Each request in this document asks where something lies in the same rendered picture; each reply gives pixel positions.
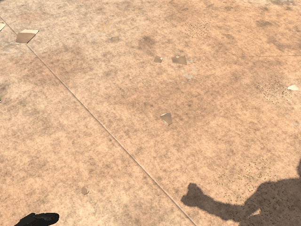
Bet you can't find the robot left hand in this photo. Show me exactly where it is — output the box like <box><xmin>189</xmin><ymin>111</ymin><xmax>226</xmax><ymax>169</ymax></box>
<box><xmin>14</xmin><ymin>213</ymin><xmax>59</xmax><ymax>226</ymax></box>

